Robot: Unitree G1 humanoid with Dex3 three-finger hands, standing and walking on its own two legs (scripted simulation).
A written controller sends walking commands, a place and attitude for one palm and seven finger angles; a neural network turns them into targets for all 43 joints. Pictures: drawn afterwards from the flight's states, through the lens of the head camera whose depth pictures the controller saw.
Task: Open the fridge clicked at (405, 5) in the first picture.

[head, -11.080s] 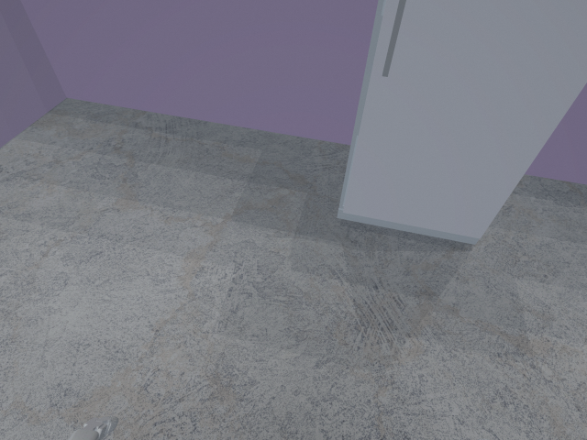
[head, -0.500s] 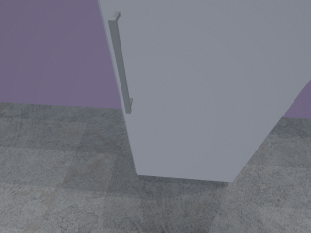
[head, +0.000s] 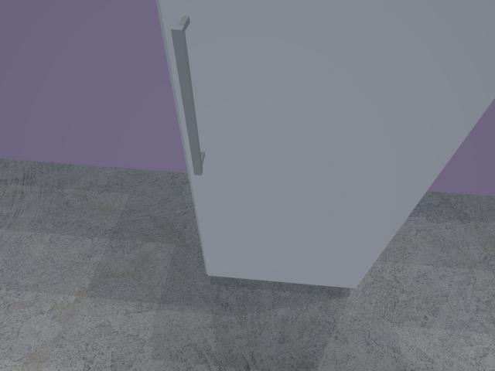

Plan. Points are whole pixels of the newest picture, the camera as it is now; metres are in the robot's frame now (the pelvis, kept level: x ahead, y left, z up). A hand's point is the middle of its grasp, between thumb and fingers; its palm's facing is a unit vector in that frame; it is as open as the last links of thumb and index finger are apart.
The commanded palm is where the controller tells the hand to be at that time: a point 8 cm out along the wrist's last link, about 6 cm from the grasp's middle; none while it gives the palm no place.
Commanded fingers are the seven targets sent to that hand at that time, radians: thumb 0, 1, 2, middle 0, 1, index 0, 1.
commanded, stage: come to a stop and stand still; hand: left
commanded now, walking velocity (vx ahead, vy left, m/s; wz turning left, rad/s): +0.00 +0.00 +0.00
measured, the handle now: (192, 108) +0.54 +0.14 +0.14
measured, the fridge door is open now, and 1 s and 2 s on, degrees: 0 0 0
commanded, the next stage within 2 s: look again from close up in 0.12 s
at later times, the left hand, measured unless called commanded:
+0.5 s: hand out of the picture +0.04 +0.22 -0.18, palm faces +0.01 -0.98 -0.21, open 7.3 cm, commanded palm none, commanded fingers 0.00 0.90 0.90 -0.20 -0.30 -0.20 -0.30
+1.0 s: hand out of the picture +0.02 +0.21 -0.18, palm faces +0.00 -0.99 -0.17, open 7.4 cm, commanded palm none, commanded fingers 0.00 0.90 0.90 -0.20 -0.30 -0.20 -0.30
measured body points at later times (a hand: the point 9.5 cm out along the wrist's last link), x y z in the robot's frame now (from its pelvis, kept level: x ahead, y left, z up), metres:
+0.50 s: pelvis +0.02 +0.04 -0.01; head +0.02 +0.04 +0.44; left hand +0.04 +0.27 -0.16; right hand +0.02 -0.18 -0.16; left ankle +0.04 +0.12 -0.74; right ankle +0.00 -0.10 -0.74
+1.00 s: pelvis +0.03 +0.04 +0.00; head +0.04 +0.05 +0.45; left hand +0.02 +0.26 -0.17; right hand +0.05 -0.19 -0.15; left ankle +0.04 +0.12 -0.74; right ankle +0.00 -0.10 -0.74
